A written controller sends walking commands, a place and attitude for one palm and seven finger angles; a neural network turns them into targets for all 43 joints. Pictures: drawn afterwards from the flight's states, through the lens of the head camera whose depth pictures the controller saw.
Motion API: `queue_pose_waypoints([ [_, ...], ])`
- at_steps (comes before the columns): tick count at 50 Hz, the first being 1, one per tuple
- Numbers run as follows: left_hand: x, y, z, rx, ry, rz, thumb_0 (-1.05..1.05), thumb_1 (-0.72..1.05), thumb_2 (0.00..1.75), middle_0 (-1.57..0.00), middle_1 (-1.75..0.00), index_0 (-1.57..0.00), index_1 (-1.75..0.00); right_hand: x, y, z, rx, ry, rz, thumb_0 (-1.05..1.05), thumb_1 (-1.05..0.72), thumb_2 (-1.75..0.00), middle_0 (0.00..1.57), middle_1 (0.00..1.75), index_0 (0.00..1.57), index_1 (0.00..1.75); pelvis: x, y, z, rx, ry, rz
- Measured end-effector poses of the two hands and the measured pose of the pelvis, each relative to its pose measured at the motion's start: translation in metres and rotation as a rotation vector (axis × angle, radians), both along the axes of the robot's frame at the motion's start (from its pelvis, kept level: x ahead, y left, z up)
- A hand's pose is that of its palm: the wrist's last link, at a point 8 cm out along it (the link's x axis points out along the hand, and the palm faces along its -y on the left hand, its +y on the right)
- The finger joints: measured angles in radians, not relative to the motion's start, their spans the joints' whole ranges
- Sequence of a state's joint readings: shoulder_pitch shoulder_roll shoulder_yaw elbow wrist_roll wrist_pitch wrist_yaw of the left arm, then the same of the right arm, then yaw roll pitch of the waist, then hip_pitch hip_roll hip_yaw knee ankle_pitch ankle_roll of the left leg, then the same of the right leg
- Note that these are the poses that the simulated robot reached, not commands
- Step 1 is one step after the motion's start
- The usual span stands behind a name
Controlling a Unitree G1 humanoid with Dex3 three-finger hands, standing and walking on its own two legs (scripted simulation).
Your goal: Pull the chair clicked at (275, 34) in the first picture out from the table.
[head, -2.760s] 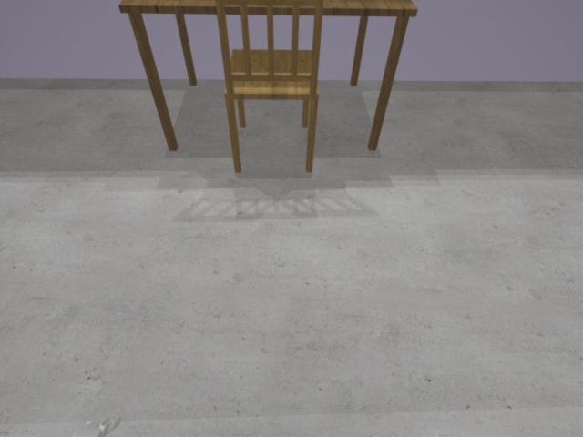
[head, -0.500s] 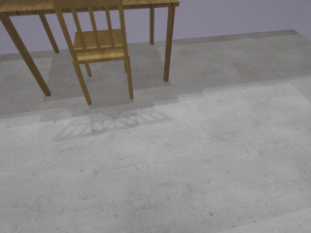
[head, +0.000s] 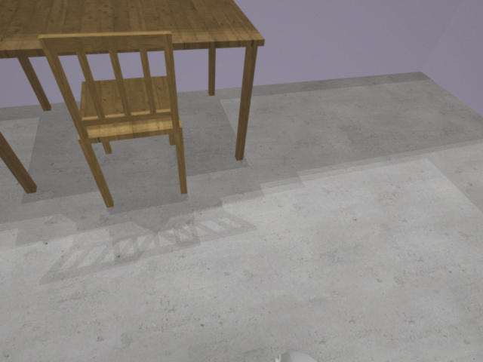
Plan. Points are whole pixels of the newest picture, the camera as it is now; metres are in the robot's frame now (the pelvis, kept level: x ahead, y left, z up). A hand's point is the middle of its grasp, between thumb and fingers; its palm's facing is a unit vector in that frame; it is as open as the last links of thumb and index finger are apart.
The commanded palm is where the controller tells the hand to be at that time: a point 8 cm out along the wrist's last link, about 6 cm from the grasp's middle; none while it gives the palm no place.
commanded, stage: walk to a spot facing it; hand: left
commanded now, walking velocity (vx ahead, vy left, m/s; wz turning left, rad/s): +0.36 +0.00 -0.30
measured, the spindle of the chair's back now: (120, 84) +0.98 +0.48 -0.11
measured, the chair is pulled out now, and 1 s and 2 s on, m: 0.00 0.00 0.00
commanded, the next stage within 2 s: turn to face it in 0.58 s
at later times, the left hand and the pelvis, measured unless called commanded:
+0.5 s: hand (202, 275) +0.33 +0.10 -0.18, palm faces -0.07 -0.98 -0.19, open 7.2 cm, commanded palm none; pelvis +0.21 -0.07 -0.01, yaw -7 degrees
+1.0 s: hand (179, 267) +0.36 +0.16 -0.20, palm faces +0.14 -0.98 -0.16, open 7.3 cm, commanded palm none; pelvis +0.37 -0.02 -0.01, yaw +4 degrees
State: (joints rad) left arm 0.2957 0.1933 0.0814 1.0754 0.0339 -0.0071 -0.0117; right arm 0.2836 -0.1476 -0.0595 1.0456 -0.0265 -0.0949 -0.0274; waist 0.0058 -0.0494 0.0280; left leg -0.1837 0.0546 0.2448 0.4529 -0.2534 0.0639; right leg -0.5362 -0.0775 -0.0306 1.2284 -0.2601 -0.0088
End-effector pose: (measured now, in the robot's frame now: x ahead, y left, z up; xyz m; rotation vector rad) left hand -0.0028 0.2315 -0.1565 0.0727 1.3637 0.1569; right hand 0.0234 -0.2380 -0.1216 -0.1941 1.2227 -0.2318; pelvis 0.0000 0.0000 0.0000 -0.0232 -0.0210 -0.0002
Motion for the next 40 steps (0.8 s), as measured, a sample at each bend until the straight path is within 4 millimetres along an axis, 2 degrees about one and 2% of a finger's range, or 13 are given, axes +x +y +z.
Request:
queue_pose_waypoints([
  [5, 0.076, 0.004, 0.008, 0.012, -0.063, -0.042, 0.0, 0.92, 0.9, -0.19, -0.3, -0.19, -0.3, -0.029, 0.009, -0.003, 0.031, 0.166, -0.078, -0.01, -0.94, -0.9, 0.2, 0.3, 0.2, 0.3, 0.039, 0.001, 0.003, 0.015, 0.005, -0.03],
  [10, 0.152, -0.013, 0.01, 0.007, -0.085, -0.127, 0.0, 0.92, 0.9, -0.19, -0.3, -0.19, -0.3, -0.044, 0.025, -0.009, 0.097, 0.284, -0.166, 0.0, -0.93, -0.9, 0.2, 0.3, 0.2, 0.3, 0.081, -0.006, 0.0, 0.025, 0.003, -0.066],
  [15, 0.239, -0.047, 0.007, 0.006, -0.124, -0.224, 0.0, 0.92, 0.9, -0.19, -0.3, -0.19, -0.3, -0.041, 0.037, -0.019, 0.175, 0.389, -0.248, 0.0, -0.92, -0.9, 0.2, 0.3, 0.2, 0.3, 0.128, -0.024, -0.01, 0.034, 0.009, -0.099],
  [19, 0.303, -0.076, -0.001, 0.018, -0.213, -0.254, 0.0, 0.91, 0.9, -0.2, -0.3, -0.2, -0.3, -0.019, 0.029, -0.034, 0.23, 0.461, -0.28, 0.01, -0.91, -0.9, 0.2, 0.3, 0.2, 0.3, 0.171, -0.049, -0.026, 0.033, 0.008, -0.12],
  [22, 0.321, -0.087, 0.001, 0.02, -0.234, -0.23, 0.0, 0.91, 0.9, -0.2, -0.3, -0.2, -0.3, 0.028, 0.008, -0.04, 0.224, 0.412, -0.272, 0.01, -0.91, -0.9, 0.2, 0.3, 0.2, 0.3, 0.193, -0.062, -0.024, 0.029, -0.009, -0.127],
  [29, 0.33, -0.075, 0.019, 0.081, -0.174, -0.177, -0.03, 0.95, 0.9, -0.2, -0.3, -0.2, -0.3, 0.191, -0.051, -0.031, 0.126, 0.095, -0.175, 0.01, -0.92, -0.9, 0.2, 0.3, 0.2, 0.3, 0.243, -0.073, -0.005, 0.013, -0.007, -0.115],
  [32, 0.327, -0.072, 0.018, 0.072, -0.129, -0.149, -0.02, 0.94, 0.9, -0.2, -0.3, -0.2, -0.3, 0.247, -0.067, -0.022, 0.085, 0.016, -0.132, 0.01, -0.93, -0.9, 0.2, 0.3, 0.2, 0.3, 0.266, -0.071, -0.002, 0.003, -0.002, -0.098],
  [36, 0.321, -0.072, 0.01, 0.039, -0.064, -0.095, -0.01, 0.93, 0.9, -0.2, -0.3, -0.2, -0.3, 0.311, -0.072, -0.012, 0.057, -0.031, -0.06, 0.01, -0.93, -0.9, 0.19, 0.3, 0.19, 0.3, 0.297, -0.066, -0.002, -0.008, 0.002, -0.069],
  [40, 0.313, -0.07, -0.003, -0.001, 0.016, -0.023, 0.0, 0.92, 0.9, -0.2, -0.3, -0.2, -0.3, 0.37, -0.059, -0.01, 0.039, -0.035, 0.031, 0.01, -0.93, -0.9, 0.19, 0.3, 0.19, 0.3, 0.329, -0.054, -0.008, -0.02, 0.0, -0.022],
])
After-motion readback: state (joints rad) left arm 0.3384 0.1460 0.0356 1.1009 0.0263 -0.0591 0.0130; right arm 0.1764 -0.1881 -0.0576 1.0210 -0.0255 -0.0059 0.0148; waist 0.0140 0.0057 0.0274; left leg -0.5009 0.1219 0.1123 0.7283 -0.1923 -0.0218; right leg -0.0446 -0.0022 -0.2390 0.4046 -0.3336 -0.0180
